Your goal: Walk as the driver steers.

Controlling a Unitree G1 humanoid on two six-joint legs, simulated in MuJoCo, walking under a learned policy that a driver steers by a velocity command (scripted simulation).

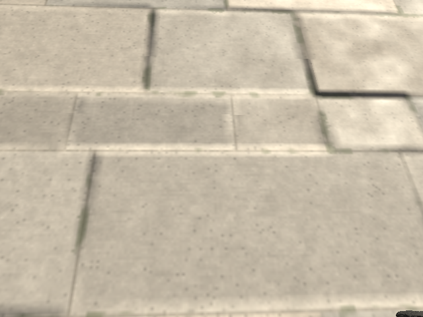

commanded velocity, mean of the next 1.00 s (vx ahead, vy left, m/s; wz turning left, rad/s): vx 0.00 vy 0.00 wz -0.62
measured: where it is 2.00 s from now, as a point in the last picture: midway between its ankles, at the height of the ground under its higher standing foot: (289, 241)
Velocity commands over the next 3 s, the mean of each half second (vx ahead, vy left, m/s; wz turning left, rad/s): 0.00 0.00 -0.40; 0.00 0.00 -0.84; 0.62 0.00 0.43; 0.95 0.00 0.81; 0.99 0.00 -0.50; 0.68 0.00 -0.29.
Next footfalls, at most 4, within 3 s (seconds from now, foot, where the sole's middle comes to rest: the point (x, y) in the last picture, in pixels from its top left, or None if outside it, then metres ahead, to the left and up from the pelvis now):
0.46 right None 0.02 -0.13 -0.76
0.94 left None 0.20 0.01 -0.76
1.24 right None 0.02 -0.17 -0.76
1.64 left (257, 288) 0.50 -0.14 -0.76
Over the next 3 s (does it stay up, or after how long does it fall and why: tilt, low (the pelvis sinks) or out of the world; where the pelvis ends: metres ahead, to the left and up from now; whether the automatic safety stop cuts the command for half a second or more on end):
stays up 1.51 -0.41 0.00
